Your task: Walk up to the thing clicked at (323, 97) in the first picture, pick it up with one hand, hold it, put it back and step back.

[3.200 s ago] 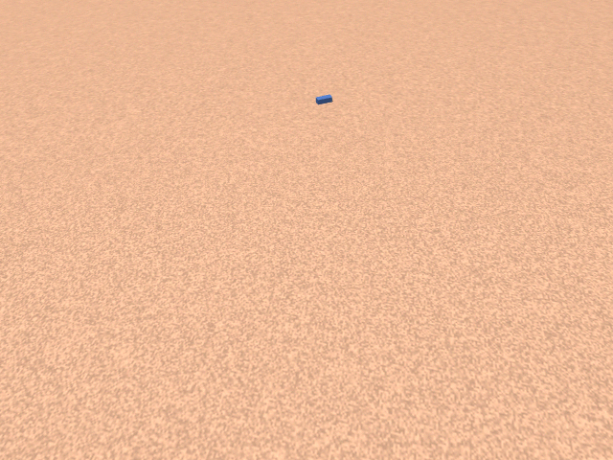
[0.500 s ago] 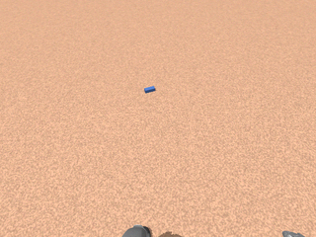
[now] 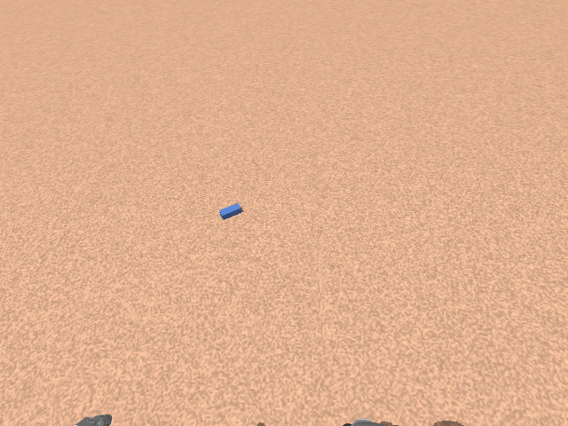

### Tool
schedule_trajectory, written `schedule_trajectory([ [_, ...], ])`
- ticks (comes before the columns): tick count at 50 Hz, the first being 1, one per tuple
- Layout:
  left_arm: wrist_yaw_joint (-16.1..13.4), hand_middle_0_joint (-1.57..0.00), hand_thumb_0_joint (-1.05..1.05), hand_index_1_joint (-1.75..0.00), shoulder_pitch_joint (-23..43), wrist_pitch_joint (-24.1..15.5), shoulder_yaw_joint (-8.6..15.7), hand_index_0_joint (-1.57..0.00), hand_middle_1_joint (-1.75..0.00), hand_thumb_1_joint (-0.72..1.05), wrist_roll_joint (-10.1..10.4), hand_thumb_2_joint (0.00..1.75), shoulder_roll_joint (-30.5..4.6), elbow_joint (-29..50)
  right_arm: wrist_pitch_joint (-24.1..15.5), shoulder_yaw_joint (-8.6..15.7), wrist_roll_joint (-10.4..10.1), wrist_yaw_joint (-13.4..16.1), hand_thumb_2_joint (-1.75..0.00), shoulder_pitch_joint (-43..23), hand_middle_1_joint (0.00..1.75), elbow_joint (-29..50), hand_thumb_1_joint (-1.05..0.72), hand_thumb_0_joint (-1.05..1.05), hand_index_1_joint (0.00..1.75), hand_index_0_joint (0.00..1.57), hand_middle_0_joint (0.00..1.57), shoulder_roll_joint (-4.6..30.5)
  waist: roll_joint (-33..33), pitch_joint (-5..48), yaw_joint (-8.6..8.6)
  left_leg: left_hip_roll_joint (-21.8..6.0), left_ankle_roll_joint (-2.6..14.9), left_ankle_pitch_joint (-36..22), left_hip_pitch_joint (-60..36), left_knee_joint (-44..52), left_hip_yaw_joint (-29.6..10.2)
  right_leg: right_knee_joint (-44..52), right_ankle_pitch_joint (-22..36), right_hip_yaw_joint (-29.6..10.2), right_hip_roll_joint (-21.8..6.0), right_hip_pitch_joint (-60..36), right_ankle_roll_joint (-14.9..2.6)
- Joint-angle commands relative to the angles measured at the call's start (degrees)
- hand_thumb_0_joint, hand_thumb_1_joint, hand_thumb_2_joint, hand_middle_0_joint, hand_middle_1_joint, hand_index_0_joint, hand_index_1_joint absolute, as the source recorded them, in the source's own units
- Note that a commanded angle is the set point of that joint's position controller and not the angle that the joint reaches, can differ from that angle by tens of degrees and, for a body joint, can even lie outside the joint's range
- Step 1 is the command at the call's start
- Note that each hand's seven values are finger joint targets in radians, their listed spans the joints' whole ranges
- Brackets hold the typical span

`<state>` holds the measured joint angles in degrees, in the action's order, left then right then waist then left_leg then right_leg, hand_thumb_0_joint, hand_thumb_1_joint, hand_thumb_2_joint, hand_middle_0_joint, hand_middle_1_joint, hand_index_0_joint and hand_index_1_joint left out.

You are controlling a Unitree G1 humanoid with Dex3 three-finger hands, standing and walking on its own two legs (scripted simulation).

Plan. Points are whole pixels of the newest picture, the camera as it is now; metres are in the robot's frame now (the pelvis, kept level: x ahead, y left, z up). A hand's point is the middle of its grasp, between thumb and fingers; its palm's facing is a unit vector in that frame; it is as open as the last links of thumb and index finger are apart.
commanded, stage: walk up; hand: left
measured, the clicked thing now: (230, 211) +1.15 +0.28 -0.74
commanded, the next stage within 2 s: none
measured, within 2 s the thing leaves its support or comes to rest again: neither
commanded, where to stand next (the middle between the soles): +0.79 +0.05 m, yaw +0 degrees
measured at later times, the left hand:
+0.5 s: hand (106, 390) +0.23 +0.33 -0.16, palm faces +0.01 -0.93 -0.36, open 7.4 cm
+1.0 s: hand (158, 233) +0.54 +0.29 -0.12, palm faces -0.07 -0.92 -0.39, open 7.4 cm
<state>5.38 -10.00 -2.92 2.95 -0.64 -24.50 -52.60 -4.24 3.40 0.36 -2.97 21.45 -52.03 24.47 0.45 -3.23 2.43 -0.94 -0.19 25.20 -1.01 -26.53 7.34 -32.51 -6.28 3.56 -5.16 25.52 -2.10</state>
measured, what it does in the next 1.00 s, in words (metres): walks ahead: right foot, then left foot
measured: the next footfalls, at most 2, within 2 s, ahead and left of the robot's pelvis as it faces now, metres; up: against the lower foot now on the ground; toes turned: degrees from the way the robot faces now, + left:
right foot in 0.02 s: +0.17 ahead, -0.13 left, +0.00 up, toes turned -5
left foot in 0.44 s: +0.35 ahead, +0.15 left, +0.00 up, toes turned +7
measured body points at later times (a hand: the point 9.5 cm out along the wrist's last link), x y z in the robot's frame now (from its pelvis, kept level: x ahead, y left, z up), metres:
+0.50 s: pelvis +0.22 +0.04 -0.01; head +0.23 +0.06 +0.44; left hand +0.23 +0.38 -0.13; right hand +0.34 -0.28 -0.09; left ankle +0.31 +0.15 -0.73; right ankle +0.14 -0.12 -0.69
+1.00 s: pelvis +0.42 +0.02 +0.00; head +0.44 +0.00 +0.44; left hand +0.54 +0.34 -0.10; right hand +0.43 -0.30 -0.13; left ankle +0.32 +0.15 -0.69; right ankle +0.52 -0.09 -0.73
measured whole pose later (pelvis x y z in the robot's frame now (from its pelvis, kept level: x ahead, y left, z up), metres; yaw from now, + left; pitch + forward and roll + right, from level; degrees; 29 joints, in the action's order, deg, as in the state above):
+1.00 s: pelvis +0.42 +0.02 +0.00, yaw -1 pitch -3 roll +1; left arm 3.4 -10.4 -4.2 2.8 -0.7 -22.7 -50.3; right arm -2.4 2.5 0.2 -1.8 20.3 -51.1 23.8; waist -1.7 -6.1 1.7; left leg -2.0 1.9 27.7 9.3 -49.3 4.1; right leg -35.6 -10.1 4.0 -2.5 22.0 -1.8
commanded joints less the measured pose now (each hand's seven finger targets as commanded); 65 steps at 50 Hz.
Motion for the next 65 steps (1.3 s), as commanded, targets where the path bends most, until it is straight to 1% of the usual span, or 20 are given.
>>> schedule_trajectory([
  [1, -2.88, -0.2, 0.0, -0.3, -14.89, -3.0, 6.55, -0.2, -0.3, 0.9, -0.37, 0.9, -17.99, 1.24, -1.78, 1.62, -0.4, 1.05, -0.9, 0.6, 0.3, 7.42, -0.9, 0.0, 0.3, 0.2, 0.2, 7.38, 15.95, 13.95, -9.17, -1.89, 3.94, -12.55, 26.07, -34.43, -0.34, 7.12, -9.64, -20.22, -12.49, -37.4, -6.46],
  [2, -3.28, -0.2, 0.0, -0.3, -15.32, -2.88, 6.7, -0.2, -0.3, 0.9, 0.72, 0.9, -21.0, 1.64, -1.48, 2.15, -0.89, 1.41, -0.9, -0.3, 0.3, 6.96, -0.9, 0.0, 0.3, 0.2, 0.2, 10.7, 15.1, 12.1, -9.58, 2.97, 3.09, 4.59, 38.75, -41.74, -4.09, 15.48, -10.93, -40.25, -21.48, -41.28, -13.14],
  [4, -3.77, -0.2, 0.0, -0.3, -9.45, -2.8, 5.55, -0.2, -0.3, 0.9, 1.91, 0.9, -17.75, 3.31, -0.98, 2.76, -0.96, 1.82, -0.9, -4.14, 0.3, 5.0, -0.9, 0.0, 0.3, 0.2, 0.2, 12.71, 4.69, 5.39, -7.7, -2.2, 3.07, -0.7, 37.16, -45.89, -12.43, 16.11, -5.98, -29.35, -18.85, -28.26, -13.83],
  [8, -3.81, -0.2, 0.0, -0.3, -3.52, -3.32, 3.99, -0.2, -0.3, 0.9, 1.14, 0.9, -13.55, 5.28, 0.07, 2.81, -0.24, 0.27, -0.9, 0.12, 0.3, 2.21, -0.9, 0.0, 0.3, 0.2, 0.2, 11.03, 8.9, 1.9, -2.64, -4.56, 1.54, -7.91, 30.73, -33.8, -9.52, 17.74, -0.98, -10.97, -10.05, -16.13, -9.98],
  [17, -2.85, -0.2, 0.0, -0.3, -4.94, -3.51, 4.51, -0.2, -0.3, 0.9, 0.32, 0.9, -15.2, 6.39, -0.19, 3.58, 0.83, -2.0, -0.9, -10.26, 0.3, 4.31, -0.9, 0.0, 0.3, 0.2, 0.2, 9.29, 7.0, -0.41, -4.75, -4.8, 0.28, -18.68, 24.12, -9.03, -3.82, 18.35, -17.25, -5.35, -9.01, -10.67, -9.2],
  [21, -3.07, -0.2, 0.0, -0.3, -2.81, -3.0, 3.23, -0.2, -0.3, 0.9, -0.47, 0.9, -13.8, 7.08, -0.83, 5.24, 0.97, -1.14, -0.9, -0.62, 0.3, 1.29, -0.9, 0.0, 0.3, 0.2, 0.2, 12.6, -0.25, 3.27, 2.38, -2.37, 2.45, -11.89, 4.06, -7.6, -3.13, 3.0, -10.58, -3.03, -7.51, -1.39, -6.55],
  [22, -3.16, -0.2, 0.0, -0.3, -5.61, -2.89, 2.09, -0.2, -0.3, 0.9, -0.37, 0.9, -10.35, 7.0, -1.36, 6.4, 1.31, -0.31, -0.9, 6.06, 0.3, -0.29, -0.9, 0.0, 0.3, 0.2, 0.2, 15.99, -12.75, 7.09, 5.62, -6.65, 5.43, -1.05, -4.7, -0.13, -11.51, -17.37, -4.83, 1.97, -2.26, 3.26, -3.99],
  [23, -3.21, -0.2, 0.0, -0.3, -8.31, -2.7, 1.24, -0.2, -0.3, 0.9, 0.95, 0.9, -6.62, 7.42, -1.87, 7.23, 1.44, 0.36, -0.9, 7.81, 0.3, 1.47, -0.9, 0.0, 0.3, 0.2, 0.2, 20.91, -22.94, 7.32, 4.65, -21.8, 9.6, 7.48, -9.03, 12.51, -42.78, -32.48, -23.13, 0.38, 8.22, 17.07, -0.41],
  [24, -4.31, -0.2, 0.0, -0.3, -6.27, -2.19, 2.45, -0.2, -0.3, 0.9, 0.42, 0.9, -13.44, 6.08, -1.58, 7.34, -0.62, 0.42, -0.9, 4.89, 0.3, 2.54, -0.9, 0.0, 0.3, 0.2, 0.2, 21.4, -11.75, 6.04, 4.18, -24.69, 13.2, 8.12, -2.61, 14.54, -46.96, -36.32, -23.84, -7.36, 4.81, 15.67, -1.36],
  [27, -3.98, -0.2, 0.0, -0.3, -10.06, -1.83, 2.12, -0.2, -0.3, 0.9, 1.4, 0.9, -13.23, 2.45, -1.69, 4.64, -0.44, 1.3, -0.9, -3.56, 0.3, 4.7, -0.9, 0.0, 0.3, 0.2, 0.2, 14.46, -5.73, 1.98, -1.08, -16.84, 8.73, -8.04, 5.68, 11.72, -23.35, -31.88, -12.84, -10.26, 0.07, 10.51, -0.58],
  [29, -3.35, -0.2, 0.0, -0.3, -12.49, -1.03, 2.36, -0.2, -0.3, 0.9, 1.02, 0.9, -12.63, 0.93, -2.1, 4.05, -0.56, 1.24, -0.9, -5.39, 0.3, 4.87, -0.9, 0.0, 0.3, 0.2, 0.2, 13.6, -8.85, 1.12, -2.25, -15.56, 9.0, -11.05, 10.03, 13.62, -17.16, -29.29, -10.43, -8.3, -0.42, 6.72, 0.92],
  [35, -1.63, -0.2, 0.0, -0.3, -5.35, -0.26, 2.47, -0.2, -0.3, 0.9, 0.21, 0.9, -11.12, 3.09, -2.44, 4.29, -0.11, 1.13, -0.9, -3.52, 0.3, 5.42, -0.9, 0.0, 0.3, 0.2, 0.2, 14.08, -7.08, -2.22, -0.67, -14.5, 11.23, -6.86, 8.09, 17.42, -12.29, -17.25, -4.72, -5.81, -1.57, 10.06, 2.58],
  [42, -1.29, -0.2, 0.0, -0.3, 1.59, -1.04, 2.27, -0.2, -0.3, 0.9, 0.07, 0.9, -8.01, 5.35, -1.45, 4.17, -0.02, 1.08, -0.9, -1.94, 0.3, 5.97, -0.9, 0.0, 0.3, 0.2, 0.2, 13.88, -6.83, -1.24, 0.04, -13.33, 10.31, -27.92, 6.52, 9.11, -6.82, -1.06, -0.55, 0.37, 0.57, 0.04, 0.82],
  [46, -2.65, -0.2, 0.0, -0.3, -8.91, -2.17, 4.08, -0.2, -0.3, 0.9, -0.03, 0.9, -11.23, 2.3, -0.83, 2.91, -0.3, 1.52, -0.9, -1.61, 0.3, 7.34, -0.9, 0.0, 0.3, 0.2, 0.2, 11.14, 2.03, 6.09, -5.75, -9.27, 7.26, -30.88, 12.51, -11.64, -3.78, 5.4, -3.4, -0.07, 3.44, -22.35, -1.7],
  [47, -3.38, -0.2, 0.0, -0.3, -14.53, -2.64, 5.58, -0.2, -0.3, 0.9, -0.36, 0.9, -15.31, 1.84, -1.02, 1.62, -0.54, 1.44, -0.9, 0.73, 0.3, 8.23, -0.9, 0.0, 0.3, 0.2, 0.2, 7.57, 12.81, 11.01, -7.8, -4.59, 4.7, -18.92, 20.92, -27.27, -0.7, 8.84, -9.49, -14.69, -7.19, -31.29, -4.4],
  [48, -3.92, -0.2, 0.0, -0.3, -15.95, -2.84, 6.14, -0.2, -0.3, 0.9, -0.02, 0.9, -19.71, 3.25, -0.65, 1.22, -0.76, 1.37, -0.9, 1.4, 0.3, 8.6, -0.9, 0.0, 0.3, 0.2, 0.2, 7.62, 16.35, 10.54, -8.2, 3.01, 2.77, 4.33, 35.25, -36.38, -2.6, 16.08, -14.64, -38.27, -19.61, -37.38, -10.93],
  [49, -3.96, -0.2, 0.0, -0.3, -13.68, -2.43, 5.9, -0.2, -0.3, 0.9, 1.09, 0.9, -19.17, 3.45, 0.12, 2.63, -0.13, 2.07, -0.9, -1.25, 0.3, 6.95, -0.9, 0.0, 0.3, 0.2, 0.2, 12.39, 8.49, 7.18, -7.98, -0.77, 2.8, 5.16, 35.51, -41.18, -8.9, 16.61, -16.09, -39.32, -20.74, -30.17, -13.8],
  [54, -4.16, -0.2, 0.0, -0.3, -4.93, -2.74, 4.0, -0.2, -0.3, 0.9, 0.8, 0.9, -13.2, 6.85, 0.83, 2.64, -0.2, 0.73, -0.9, 2.32, 0.3, 2.88, -0.9, 0.0, 0.3, 0.2, 0.2, 11.0, 8.7, 1.35, -2.83, -3.95, 1.64, -5.41, 30.67, -33.09, -9.48, 17.59, -5.98, -14.07, -10.05, -16.13, -10.15],
  [61, -3.24, -0.2, 0.0, -0.3, -4.99, -2.78, 4.73, -0.2, -0.3, 0.9, -0.22, 0.9, -14.45, 8.58, 0.45, 3.26, 0.95, -1.04, -0.9, -4.35, 0.3, 4.21, -0.9, 0.0, 0.3, 0.2, 0.2, 9.54, 8.71, -0.37, -4.15, -5.11, -0.49, -12.36, 26.76, -13.27, -5.67, 19.36, -20.51, -9.7, -9.6, -9.86, -10.51],
  [65, -2.73, -0.2, 0.0, -0.3, -2.57, -2.13, 4.42, -0.2, -0.3, 0.9, 0.04, 0.9, -15.44, 8.85, -0.45, 4.01, 1.02, -0.77, -0.9, -2.28, 0.3, 3.0, -0.9, 0.0, 0.3, 0.2, 0.2, 9.86, 6.48, 0.14, -1.53, -3.51, 0.13, -15.68, 15.05, -7.91, -2.95, 14.89, -27.29, -8.68, -9.53, -2.7, -8.92],
])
